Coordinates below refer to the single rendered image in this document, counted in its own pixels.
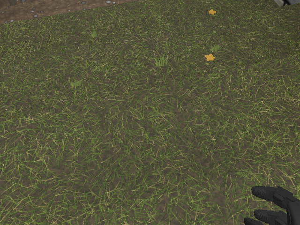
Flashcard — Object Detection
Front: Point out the robot right hand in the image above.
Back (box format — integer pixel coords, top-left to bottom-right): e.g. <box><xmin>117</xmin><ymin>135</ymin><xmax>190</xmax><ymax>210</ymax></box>
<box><xmin>244</xmin><ymin>186</ymin><xmax>300</xmax><ymax>225</ymax></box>

